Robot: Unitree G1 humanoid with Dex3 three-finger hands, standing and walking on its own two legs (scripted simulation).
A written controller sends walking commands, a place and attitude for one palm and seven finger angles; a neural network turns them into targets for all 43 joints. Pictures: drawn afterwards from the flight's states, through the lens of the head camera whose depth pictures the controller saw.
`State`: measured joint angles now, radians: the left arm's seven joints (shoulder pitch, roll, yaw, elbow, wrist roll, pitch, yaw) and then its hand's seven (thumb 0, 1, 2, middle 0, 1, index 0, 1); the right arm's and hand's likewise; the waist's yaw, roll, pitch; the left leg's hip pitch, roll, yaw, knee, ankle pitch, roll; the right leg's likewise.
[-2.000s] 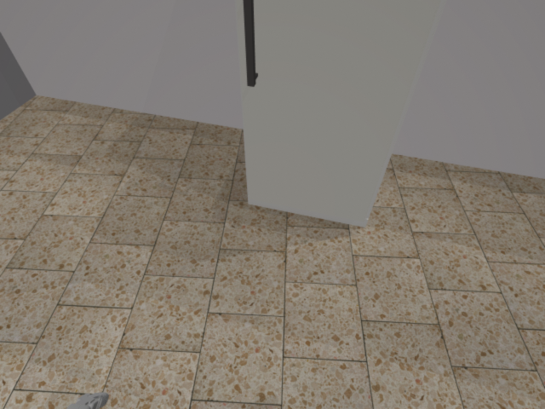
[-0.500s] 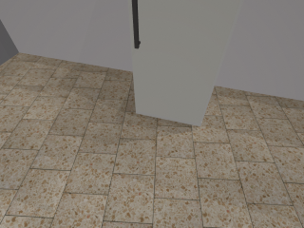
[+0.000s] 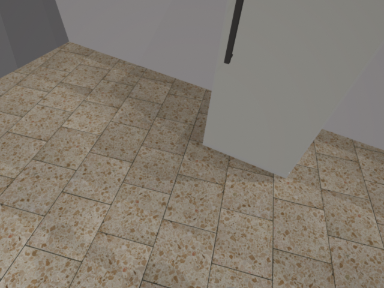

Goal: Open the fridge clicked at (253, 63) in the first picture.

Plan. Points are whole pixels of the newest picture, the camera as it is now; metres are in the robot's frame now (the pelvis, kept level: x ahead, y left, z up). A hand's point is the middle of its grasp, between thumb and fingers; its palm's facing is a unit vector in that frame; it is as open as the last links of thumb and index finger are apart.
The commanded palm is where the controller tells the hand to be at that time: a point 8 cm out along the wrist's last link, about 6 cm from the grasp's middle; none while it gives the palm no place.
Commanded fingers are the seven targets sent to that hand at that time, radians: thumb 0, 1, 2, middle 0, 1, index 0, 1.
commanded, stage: walk to a spot facing it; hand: left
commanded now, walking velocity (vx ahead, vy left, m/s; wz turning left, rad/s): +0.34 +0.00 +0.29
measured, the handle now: (235, 27) +1.01 -0.14 +0.09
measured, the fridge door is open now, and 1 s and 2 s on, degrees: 0 0 0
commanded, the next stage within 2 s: turn to face it in 0.22 s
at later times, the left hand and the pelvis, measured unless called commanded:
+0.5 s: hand (133, 237) +0.27 +0.15 -0.16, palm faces +0.15 -0.97 -0.19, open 7.4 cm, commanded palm none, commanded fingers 0.00 0.90 0.90 -0.20 -0.30 -0.20 -0.30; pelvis +0.19 -0.03 -0.01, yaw +7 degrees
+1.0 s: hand (116, 218) +0.32 +0.21 -0.16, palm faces -0.07 -0.97 -0.22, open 7.4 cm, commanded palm none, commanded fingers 0.00 0.90 0.90 -0.20 -0.30 -0.20 -0.30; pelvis +0.24 +0.01 +0.01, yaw -10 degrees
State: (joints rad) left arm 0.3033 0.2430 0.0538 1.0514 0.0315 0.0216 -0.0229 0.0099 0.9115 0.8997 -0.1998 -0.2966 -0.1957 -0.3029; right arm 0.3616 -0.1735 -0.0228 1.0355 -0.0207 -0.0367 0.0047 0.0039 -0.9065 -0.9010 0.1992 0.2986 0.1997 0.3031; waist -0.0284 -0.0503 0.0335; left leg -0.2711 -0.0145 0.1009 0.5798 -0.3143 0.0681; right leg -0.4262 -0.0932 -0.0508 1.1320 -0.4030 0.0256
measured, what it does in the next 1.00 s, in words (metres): walks ahead: right foot, then left foot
